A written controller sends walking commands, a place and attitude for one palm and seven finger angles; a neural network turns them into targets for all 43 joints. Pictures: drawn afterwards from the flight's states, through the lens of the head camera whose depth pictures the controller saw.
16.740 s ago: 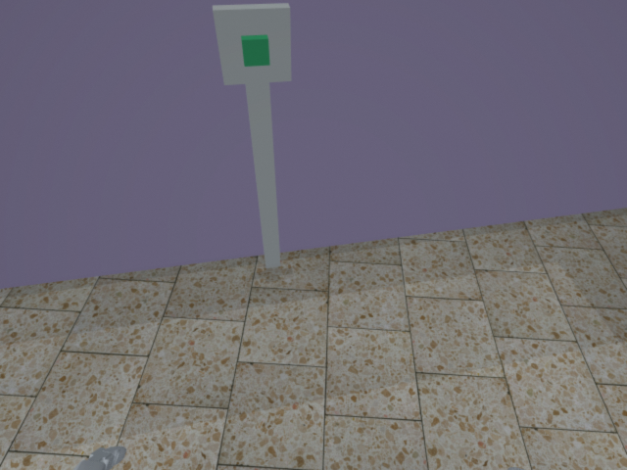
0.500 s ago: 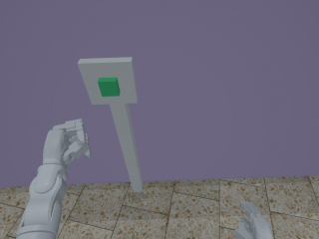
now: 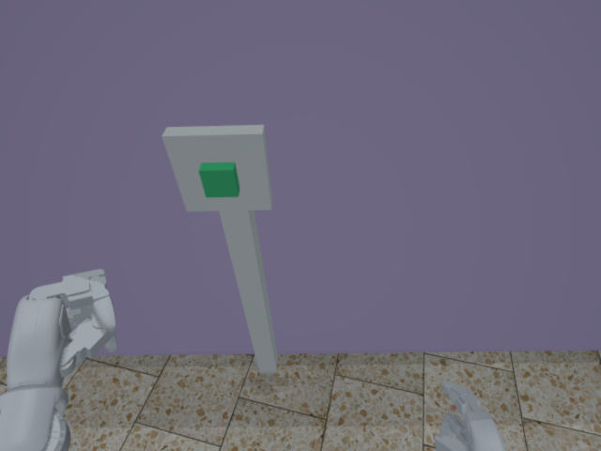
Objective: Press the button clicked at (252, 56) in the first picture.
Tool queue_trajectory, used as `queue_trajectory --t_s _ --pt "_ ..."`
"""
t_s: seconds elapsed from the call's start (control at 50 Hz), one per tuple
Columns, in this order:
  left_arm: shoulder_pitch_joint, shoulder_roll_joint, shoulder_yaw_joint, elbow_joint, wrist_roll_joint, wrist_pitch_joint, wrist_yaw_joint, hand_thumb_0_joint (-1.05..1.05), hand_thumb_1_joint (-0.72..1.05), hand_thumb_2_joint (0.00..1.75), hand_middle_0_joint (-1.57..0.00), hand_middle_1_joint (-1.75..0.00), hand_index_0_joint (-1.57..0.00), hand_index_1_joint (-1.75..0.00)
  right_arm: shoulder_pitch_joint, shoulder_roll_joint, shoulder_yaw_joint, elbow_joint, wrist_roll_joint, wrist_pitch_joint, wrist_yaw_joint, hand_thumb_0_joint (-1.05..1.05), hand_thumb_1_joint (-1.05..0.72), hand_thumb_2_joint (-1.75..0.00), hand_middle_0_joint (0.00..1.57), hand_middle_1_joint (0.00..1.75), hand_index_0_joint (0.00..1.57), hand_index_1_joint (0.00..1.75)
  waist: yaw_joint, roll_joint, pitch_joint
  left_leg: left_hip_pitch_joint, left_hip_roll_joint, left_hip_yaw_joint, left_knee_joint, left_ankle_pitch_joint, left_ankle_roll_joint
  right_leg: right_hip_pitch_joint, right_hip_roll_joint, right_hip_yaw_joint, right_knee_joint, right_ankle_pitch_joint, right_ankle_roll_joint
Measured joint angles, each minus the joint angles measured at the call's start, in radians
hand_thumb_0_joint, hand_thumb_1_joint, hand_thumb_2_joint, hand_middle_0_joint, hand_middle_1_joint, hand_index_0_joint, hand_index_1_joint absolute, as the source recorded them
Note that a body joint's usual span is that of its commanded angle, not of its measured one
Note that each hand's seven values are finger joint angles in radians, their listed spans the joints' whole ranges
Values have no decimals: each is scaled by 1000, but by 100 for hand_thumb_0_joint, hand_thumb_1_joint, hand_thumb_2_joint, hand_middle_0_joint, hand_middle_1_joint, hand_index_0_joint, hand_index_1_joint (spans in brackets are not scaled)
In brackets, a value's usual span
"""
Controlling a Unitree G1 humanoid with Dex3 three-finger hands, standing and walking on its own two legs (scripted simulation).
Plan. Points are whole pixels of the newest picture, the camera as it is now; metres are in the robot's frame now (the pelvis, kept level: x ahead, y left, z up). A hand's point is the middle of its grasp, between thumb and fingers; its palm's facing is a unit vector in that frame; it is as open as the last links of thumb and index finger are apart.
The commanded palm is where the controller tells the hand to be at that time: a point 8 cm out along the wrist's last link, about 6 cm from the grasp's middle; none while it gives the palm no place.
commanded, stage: draw the hand back to the body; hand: left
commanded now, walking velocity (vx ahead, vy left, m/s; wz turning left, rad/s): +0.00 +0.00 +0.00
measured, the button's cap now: (220, 179) +0.51 +0.21 +0.10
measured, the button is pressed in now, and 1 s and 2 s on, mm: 0 0 0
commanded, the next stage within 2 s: step back with the hand held close in 0.42 s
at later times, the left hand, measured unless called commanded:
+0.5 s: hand (83, 341) +0.17 +0.24 +0.15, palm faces +0.42 -0.83 -0.37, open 3.1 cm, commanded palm +0.12 +0.28 +0.17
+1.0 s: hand (54, 363) +0.15 +0.26 +0.15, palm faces +0.31 -0.81 -0.51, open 3.1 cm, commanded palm +0.09 +0.30 +0.17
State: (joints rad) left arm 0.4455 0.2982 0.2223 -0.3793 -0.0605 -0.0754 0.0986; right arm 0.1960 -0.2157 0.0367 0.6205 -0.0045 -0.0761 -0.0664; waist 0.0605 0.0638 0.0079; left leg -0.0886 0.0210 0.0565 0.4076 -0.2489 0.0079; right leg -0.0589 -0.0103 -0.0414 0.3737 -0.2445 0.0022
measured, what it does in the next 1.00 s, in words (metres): shifts its weight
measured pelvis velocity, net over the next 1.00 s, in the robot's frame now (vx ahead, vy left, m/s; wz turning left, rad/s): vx -0.05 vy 0.02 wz -0.02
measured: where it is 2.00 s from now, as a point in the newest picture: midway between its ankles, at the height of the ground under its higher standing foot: outside the picture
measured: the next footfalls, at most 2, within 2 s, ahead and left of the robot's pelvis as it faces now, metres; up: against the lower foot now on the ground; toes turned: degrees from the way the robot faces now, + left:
right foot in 1.60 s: -0.21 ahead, -0.07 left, +0.00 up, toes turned +2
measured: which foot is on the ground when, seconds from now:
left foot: down 0.00-1.00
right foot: down 0.00-1.00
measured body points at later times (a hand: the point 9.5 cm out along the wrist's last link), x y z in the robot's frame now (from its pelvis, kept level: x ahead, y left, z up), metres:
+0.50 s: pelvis +0.00 +0.00 +0.00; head -0.03 -0.02 +0.45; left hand +0.14 +0.28 +0.17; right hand +0.19 -0.21 -0.08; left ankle -0.01 +0.11 -0.74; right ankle -0.02 -0.12 -0.74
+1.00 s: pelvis -0.05 +0.02 -0.01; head -0.02 +0.02 +0.44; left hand +0.13 +0.30 +0.18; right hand +0.13 -0.23 -0.08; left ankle -0.01 +0.11 -0.74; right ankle -0.02 -0.12 -0.74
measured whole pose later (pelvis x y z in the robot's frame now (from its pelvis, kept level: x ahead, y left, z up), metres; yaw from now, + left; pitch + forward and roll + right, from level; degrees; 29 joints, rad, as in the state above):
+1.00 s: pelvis -0.05 +0.02 -0.01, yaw -1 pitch +1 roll -1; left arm 0.65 0.41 0.38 -0.60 -0.05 -0.17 0.13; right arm 0.18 -0.22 -0.01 0.52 0.01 0.01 -0.07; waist 0.00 0.01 0.03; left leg -0.30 0.01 0.08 0.50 -0.21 0.04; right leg -0.28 -0.03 -0.01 0.46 -0.20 0.03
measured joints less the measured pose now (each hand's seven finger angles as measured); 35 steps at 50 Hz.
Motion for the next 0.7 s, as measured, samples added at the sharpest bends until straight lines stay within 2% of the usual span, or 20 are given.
queue_trajectory --t_s 0.2,0.4,0.58,0.64,0.7 --pt "121 24 61 -118 2 -8 7 2 89 90 -130 -150 -131 -150 4 -3 -12 -8 0 -19 -3 1 -90 -90 20 30 20 30 17 5 -12 -2 4 -3 18 -17 0 7 3 -3 1 -8 1" --pt "89 2 49 -90 7 3 15 2 89 90 -131 -150 -131 -150 -6 3 -7 -6 -4 -26 -12 1 -90 -90 20 30 20 30 22 -3 5 -8 5 -10 20 -9 -2 4 5 -10 2 -2 -2" --pt "83 19 63 -100 4 -9 12 2 89 90 -131 -150 -131 -150 7 4 -6 -8 -2 -23 -12 1 -90 -90 20 30 20 30 13 -1 4 -8 11 -8 26 -10 -4 7 10 -7 -3 4 -3" --pt "69 31 112 -84 5 -45 12 2 89 90 -131 -150 -131 -150 -4 -1 -2 -25 -1 5 -4 1 -90 -90 20 30 20 30 -3 3 0 -51 17 -7 35 -5 -2 -29 16 -5 -12 20 -2" --pt "85 31 126 -87 7 -61 11 2 89 90 -131 -150 -131 -150 -21 -7 -9 -42 -3 33 4 1 -90 -90 20 30 20 30 -21 0 8 -89 17 5 31 9 2 -71 17 6 -18 40 2"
